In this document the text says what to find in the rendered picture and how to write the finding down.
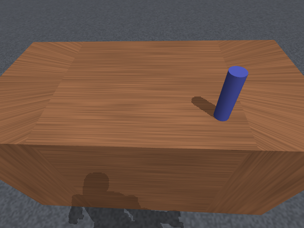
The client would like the can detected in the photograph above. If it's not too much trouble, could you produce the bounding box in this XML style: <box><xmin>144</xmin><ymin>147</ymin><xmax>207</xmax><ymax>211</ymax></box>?
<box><xmin>214</xmin><ymin>66</ymin><xmax>248</xmax><ymax>121</ymax></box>

